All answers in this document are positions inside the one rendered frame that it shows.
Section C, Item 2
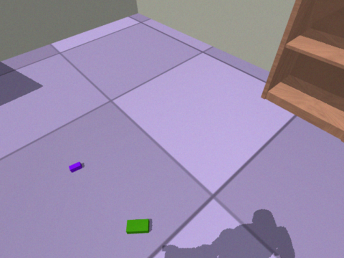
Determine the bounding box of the bookshelf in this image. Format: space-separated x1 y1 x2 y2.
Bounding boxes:
261 0 344 142

